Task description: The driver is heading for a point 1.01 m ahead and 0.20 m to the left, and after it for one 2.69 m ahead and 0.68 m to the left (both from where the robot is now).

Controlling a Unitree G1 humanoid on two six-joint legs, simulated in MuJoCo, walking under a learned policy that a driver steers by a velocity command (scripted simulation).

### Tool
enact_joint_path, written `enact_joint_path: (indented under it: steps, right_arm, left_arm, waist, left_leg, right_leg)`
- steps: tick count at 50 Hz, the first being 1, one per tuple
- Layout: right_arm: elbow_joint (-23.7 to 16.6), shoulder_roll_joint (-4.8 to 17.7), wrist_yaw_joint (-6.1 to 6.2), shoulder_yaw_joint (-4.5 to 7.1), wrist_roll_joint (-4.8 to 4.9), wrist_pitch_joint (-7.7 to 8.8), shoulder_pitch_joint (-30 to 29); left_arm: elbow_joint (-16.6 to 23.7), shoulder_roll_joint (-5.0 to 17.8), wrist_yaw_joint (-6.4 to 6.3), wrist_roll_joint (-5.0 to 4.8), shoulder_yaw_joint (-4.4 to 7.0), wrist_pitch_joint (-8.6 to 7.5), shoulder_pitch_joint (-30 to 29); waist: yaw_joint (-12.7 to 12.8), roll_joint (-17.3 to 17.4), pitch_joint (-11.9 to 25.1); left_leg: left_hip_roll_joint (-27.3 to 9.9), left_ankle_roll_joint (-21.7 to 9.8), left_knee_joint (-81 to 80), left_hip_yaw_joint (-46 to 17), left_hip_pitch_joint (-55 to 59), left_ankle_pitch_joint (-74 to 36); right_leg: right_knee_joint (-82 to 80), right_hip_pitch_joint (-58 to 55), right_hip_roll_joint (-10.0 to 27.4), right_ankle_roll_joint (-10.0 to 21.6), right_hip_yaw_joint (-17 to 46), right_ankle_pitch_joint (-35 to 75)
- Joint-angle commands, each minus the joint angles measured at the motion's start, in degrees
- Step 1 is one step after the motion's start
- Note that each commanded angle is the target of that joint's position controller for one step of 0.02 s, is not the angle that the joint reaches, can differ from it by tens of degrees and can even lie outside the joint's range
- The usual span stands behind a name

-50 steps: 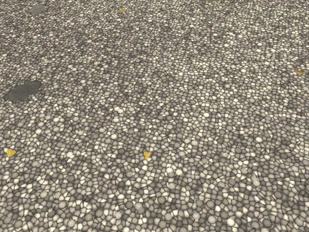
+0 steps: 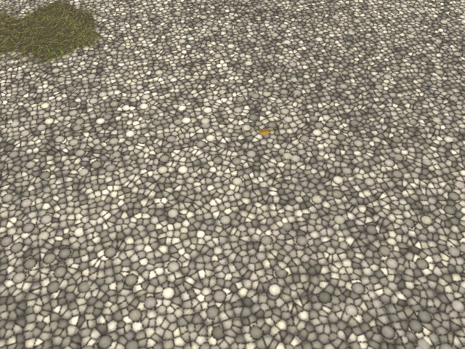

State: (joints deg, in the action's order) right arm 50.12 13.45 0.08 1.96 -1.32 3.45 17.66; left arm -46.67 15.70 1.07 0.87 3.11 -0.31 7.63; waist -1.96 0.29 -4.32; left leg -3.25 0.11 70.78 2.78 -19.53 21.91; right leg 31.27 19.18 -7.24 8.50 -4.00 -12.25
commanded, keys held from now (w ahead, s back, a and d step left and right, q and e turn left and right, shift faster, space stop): w+e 0.04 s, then w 0.22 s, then w+q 0.74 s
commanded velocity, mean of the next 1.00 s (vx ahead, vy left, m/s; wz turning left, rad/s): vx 0.50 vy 0.00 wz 0.14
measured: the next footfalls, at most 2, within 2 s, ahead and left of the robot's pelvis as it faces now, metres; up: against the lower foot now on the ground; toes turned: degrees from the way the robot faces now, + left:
left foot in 0.44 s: +0.42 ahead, +0.10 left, +0.00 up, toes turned -2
right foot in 0.96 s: +0.71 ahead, -0.06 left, +0.00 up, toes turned +15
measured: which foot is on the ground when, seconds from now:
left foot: up 0.00-0.42, down 0.44-0.96, up 0.98-1.00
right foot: down 0.00-0.44, up 0.46-0.94, down 0.96-1.00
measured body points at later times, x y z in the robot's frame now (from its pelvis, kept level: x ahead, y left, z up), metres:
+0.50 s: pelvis +0.28 +0.04 +0.00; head +0.31 +0.04 +0.45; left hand +0.27 +0.30 -0.14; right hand +0.44 -0.22 -0.11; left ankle +0.38 +0.10 -0.73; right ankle +0.08 -0.03 -0.66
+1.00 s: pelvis +0.56 +0.01 +0.00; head +0.59 +0.01 +0.45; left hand +0.73 +0.28 -0.07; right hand +0.59 -0.27 -0.13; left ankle +0.39 +0.09 -0.70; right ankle +0.68 -0.07 -0.73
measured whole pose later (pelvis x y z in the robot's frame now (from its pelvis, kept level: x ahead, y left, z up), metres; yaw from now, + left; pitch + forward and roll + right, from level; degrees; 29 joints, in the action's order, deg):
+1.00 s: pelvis +0.56 +0.01 +0.00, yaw +14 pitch +2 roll +1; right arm 50.1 16.9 -0.1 4.5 0.0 2.1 24.8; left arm -40.1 14.6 -0.3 2.6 -0.2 -4.8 1.2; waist -5.1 0.6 -2.0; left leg 7.5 -4.4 42.9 -10.7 -7.5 27.1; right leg 31.1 25.5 -1.0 1.4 0.5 -6.6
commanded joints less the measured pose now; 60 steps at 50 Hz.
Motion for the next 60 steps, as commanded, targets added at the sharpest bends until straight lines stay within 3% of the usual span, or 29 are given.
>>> enact_joint_path:
  steps: [1, 2, 5, 10, 16, 19, 21, 22, 23, 24, 25, 26, 27, 28, 29, 32, 35, 42, 45, 46, 47, 48, 49, 50, 51, 52, 53, 55, 60]
  right_arm:
    - [-4.75, 7.12, -0.17, 1.49, -1.36, -0.18, 1.13]
    - [-4.80, 6.67, -0.37, 1.50, -1.73, -1.15, 1.47]
    - [-5.86, 5.42, -1.02, 1.36, -1.46, -2.24, -1.64]
    - [-8.68, 5.35, -1.48, 1.18, -1.00, -2.16, -12.01]
    - [-11.41, 4.93, -2.14, 0.23, -0.29, -1.42, -21.17]
    - [-10.87, 5.69, -2.06, 0.42, 0.00, -0.95, -17.88]
    - [-7.06, 7.80, -1.16, 1.52, 0.16, -0.56, -6.42]
    - [-4.34, 8.79, -0.61, 2.13, -0.32, -0.05, 2.67]
    - [-2.76, 13.91, 0.13, 3.54, -1.51, 0.01, 11.26]
    - [-1.88, 16.55, -0.48, 4.43, -0.95, -0.46, 10.68]
    - [-2.30, 12.99, -1.27, 3.77, 1.16, -0.81, 5.40]
    - [-3.40, 10.73, -1.45, 3.30, 1.27, -1.04, 0.48]
    - [-3.62, 8.68, -1.51, 2.80, 0.80, -0.99, -1.47]
    - [-3.10, 7.94, -1.29, 2.52, 0.83, -0.80, -1.39]
    - [-2.46, 7.35, -1.07, 2.29, 1.01, -0.54, -1.24]
    - [-1.53, 9.38, -0.86, 2.95, 1.47, 0.35, 1.23]
    - [-1.13, 9.99, -0.65, 3.30, 1.46, 0.08, 3.95]
    - [-0.90, 10.66, -0.09, 3.95, 0.68, -0.64, 10.12]
    - [-2.48, 11.95, 0.56, 4.42, 0.19, -0.72, 7.16]
    - [-3.15, 12.52, 0.53, 4.59, 0.16, -0.60, 5.40]
    - [-3.47, 12.57, 0.17, 4.56, 0.54, -0.26, 4.27]
    - [-4.59, 9.82, -0.42, 3.79, 1.30, 0.30, 4.44]
    - [-6.48, 4.17, -0.38, 2.50, 2.70, 0.45, 7.80]
    - [-6.65, 7.75, -0.07, 2.88, 1.41, -0.29, 11.27]
    - [-5.05, 9.71, 0.00, 3.23, 0.35, -1.13, 8.61]
    - [-5.32, 8.98, -0.69, 3.09, 0.07, -1.29, 4.92]
    - [-5.60, 7.94, -1.21, 3.01, -0.06, -1.60, 3.70]
    - [-5.96, 7.29, -2.20, 2.91, -0.98, -2.86, 2.95]
    - [-9.49, 6.17, -3.58, 2.40, -0.93, -3.85, -4.64]
  left_arm:
    - [0.92, 6.84, -1.17, -0.68, 1.97, -1.26, 4.85]
    - [0.86, 6.76, -0.97, -0.81, 1.87, -1.98, 5.28]
    - [-0.50, 7.77, -0.66, -0.85, 2.09, -3.03, 8.61]
    - [-3.31, 6.89, -0.89, -0.93, 1.58, -3.46, 16.15]
    - [-5.76, 6.61, -1.75, 0.19, 0.78, -3.79, 21.07]
    - [-6.45, 7.23, -2.33, 0.89, 0.52, -4.17, 19.25]
    - [-6.81, 8.27, -2.55, 1.40, 0.62, -4.27, 17.98]
    - [-6.57, 8.44, -2.55, 1.08, 0.52, -4.31, 16.76]
    - [-4.35, 5.76, -2.32, -0.04, -0.42, -4.83, 17.67]
    - [-4.31, 3.53, -1.62, -0.31, -0.53, -4.90, 21.89]
    - [-3.35, 6.90, -1.62, 1.45, -0.03, -5.02, 16.62]
    - [-1.89, 6.89, -1.14, 1.09, -0.08, -5.60, 12.46]
    - [-1.13, 6.27, -0.86, 1.06, -0.29, -5.81, 10.18]
    - [-0.53, 5.85, -0.70, 1.41, -0.32, -5.32, 9.71]
    - [-0.25, 5.02, -0.56, 1.74, -0.60, -4.49, 10.54]
    - [1.15, 3.53, -0.31, 2.05, -1.07, -2.82, 9.09]
    - [4.52, 3.16, -0.16, 1.85, -1.40, -2.45, 0.45]
    - [9.29, 3.00, 0.21, 0.74, -2.22, -3.17, -11.70]
    - [9.38, 5.01, -0.08, 0.50, -1.73, -3.90, -8.65]
    - [8.18, 6.07, -0.43, 0.42, -1.28, -4.22, -4.39]
    - [6.32, 7.52, -1.07, 0.64, -0.60, -4.84, 2.31]
    - [5.50, 11.32, -2.07, 1.78, 0.47, -5.49, 10.21]
    - [5.94, 15.61, -2.84, 2.87, 1.45, -4.92, 13.93]
    - [5.36, 15.66, -2.64, 1.88, 2.06, -3.81, 12.00]
    - [6.55, 9.25, -2.30, 1.47, 0.85, -3.48, 8.25]
    - [6.60, 5.58, -1.99, 1.10, -0.05, -3.63, 5.80]
    - [6.37, 4.47, -1.92, 1.30, -0.40, -3.84, 4.89]
    - [4.79, 4.47, -1.89, 0.86, -0.37, -4.77, 6.61]
    - [2.70, 5.38, -1.33, 0.05, 0.43, -6.05, 10.06]
  waist:
    - [0.10, 1.21, 2.88]
    - [-0.33, 0.61, 3.70]
    - [0.25, -0.64, 3.40]
    - [4.62, -2.79, 1.71]
    - [7.73, -3.71, -0.47]
    - [4.66, -4.81, -0.01]
    - [-0.48, -4.98, 6.03]
    - [-5.06, -3.61, 10.48]
    - [-6.96, 3.27, 17.25]
    - [-2.90, 13.61, 20.11]
    - [-1.51, 4.63, 13.36]
    - [-0.27, 2.28, 6.60]
    - [0.68, -0.15, 3.47]
    - [2.01, -0.12, 1.83]
    - [3.36, 0.93, 2.45]
    - [3.81, 2.11, 3.08]
    - [1.73, 2.56, 0.72]
    - [-3.23, 3.79, 2.43]
    - [-0.50, 4.68, 3.26]
    - [1.55, 4.79, 4.64]
    - [5.01, 2.52, 7.80]
    - [8.12, -3.13, 14.69]
    - [7.26, -13.12, 20.11]
    - [4.03, -16.13, 20.61]
    - [3.43, -6.41, 12.63]
    - [3.43, -2.54, 7.18]
    - [2.54, -3.88, 5.19]
    - [1.78, -6.68, 3.98]
    - [1.91, -5.39, 3.35]
  left_leg:
    - [-3.88, 1.24, -3.76, -4.61, -13.78, -2.26]
    - [-3.63, 1.79, -5.30, -4.17, -12.14, -2.49]
    - [-3.60, 2.67, -11.70, -2.43, -13.46, -8.84]
    - [-3.14, 2.00, -23.69, -1.88, -19.01, -20.38]
    - [-0.07, -1.08, -34.33, 0.78, -19.96, -21.07]
    - [3.00, -4.77, -38.74, 1.89, -11.72, -15.02]
    - [7.24, -7.37, -40.86, 2.82, 1.43, -11.11]
    - [5.69, -9.35, -44.16, 0.58, 13.63, -14.04]
    - [-7.06, -14.36, -44.39, -17.15, 29.72, -9.62]
    - [-18.30, -22.54, -50.67, -43.81, 38.41, -13.52]
    - [-15.47, -20.70, -53.67, -42.99, 32.49, -7.87]
    - [-13.90, -19.60, -55.31, -34.69, 24.19, -8.68]
    - [-11.23, -18.20, -56.83, -29.96, 18.66, -13.73]
    - [-9.05, -17.15, -57.49, -26.53, 14.74, -19.37]
    - [-7.05, -16.24, -58.31, -23.67, 12.26, -22.34]
    - [-4.69, -16.53, -59.67, -20.02, 8.85, -25.97]
    - [-2.78, -15.37, -61.37, -19.31, 7.25, -23.88]
    - [-2.55, -12.25, -55.13, -21.79, 15.73, -32.51]
    - [-3.71, -10.12, -50.96, -24.77, 15.33, -34.20]
    - [-3.17, -9.12, -47.75, -25.23, 13.62, -36.70]
    - [-0.41, -7.81, -39.97, -23.64, 11.33, -37.77]
    - [3.33, -6.23, -26.42, -19.48, 6.18, -29.80]
    - [10.80, -4.51, -11.69, -11.47, -9.14, 2.84]
    - [9.22, -4.83, -3.61, -8.95, -16.71, 10.18]
    - [5.29, -4.87, -0.67, -9.41, -18.26, 4.96]
    - [3.73, -4.32, -2.39, -8.66, -17.31, 0.58]
    - [2.26, -3.75, -4.34, -8.04, -15.81, -1.48]
    - [1.14, -2.84, -5.33, -6.99, -14.34, -3.29]
    - [-0.29, -1.44, -7.83, -6.09, -20.66, -10.44]
  right_leg:
    - [-17.83, -12.02, 16.78, 9.39, 22.09, 18.48]
    - [-17.94, -10.58, 15.68, 9.29, 20.99, 21.17]
    - [-20.08, -9.33, 13.69, 7.81, 17.82, 21.70]
    - [-20.71, -16.10, 13.18, 2.98, 16.80, 25.13]
    - [-19.64, -25.08, 15.56, 2.32, 15.05, 30.78]
    - [-16.05, -26.49, 17.22, 0.99, 11.77, 44.81]
    - [-2.86, -27.00, 16.65, -0.42, 9.01, 59.39]
    - [8.62, -21.43, 15.24, -1.35, 6.76, 54.35]
    - [26.85, -6.72, 11.16, -3.18, 3.85, 34.63]
    - [44.04, 11.24, 0.17, -5.23, 3.01, -15.47]
    - [46.01, 16.53, 4.36, -4.03, 9.35, -12.68]
    - [43.66, 17.65, 7.05, -4.17, 8.95, -7.40]
    - [40.47, 16.56, 8.87, -4.51, 8.37, -5.12]
    - [38.09, 15.04, 9.85, -5.35, 8.10, -4.76]
    - [35.67, 12.61, 10.58, -6.44, 7.93, -4.46]
    - [29.80, 12.09, 11.04, -9.22, 5.90, -3.94]
    - [20.34, 15.27, 11.54, -11.34, 4.41, 2.68]
    - [5.57, 14.85, 8.56, -11.27, 4.58, 10.21]
    - [-0.49, 6.44, 7.28, -9.60, 6.07, 5.76]
    - [-2.31, -0.22, 6.17, -8.73, 5.84, 3.53]
    - [-6.17, -9.85, 6.20, -7.32, 5.95, 4.01]
    - [-8.43, -21.93, 15.49, -4.56, 14.65, -3.69]
    - [-12.49, -35.09, 30.33, -0.62, 35.04, -11.10]
    - [-15.36, -32.86, 33.79, 3.75, 49.36, -16.32]
    - [-15.83, -25.88, 30.94, 2.95, 41.71, -18.72]
    - [-17.14, -19.32, 27.23, 1.70, 32.16, -12.80]
    - [-18.54, -15.75, 24.56, 0.17, 25.37, -6.13]
    - [-19.64, -12.94, 21.76, -0.73, 17.19, 4.57]
    - [-22.36, -14.85, 22.42, 0.76, 8.32, 14.33]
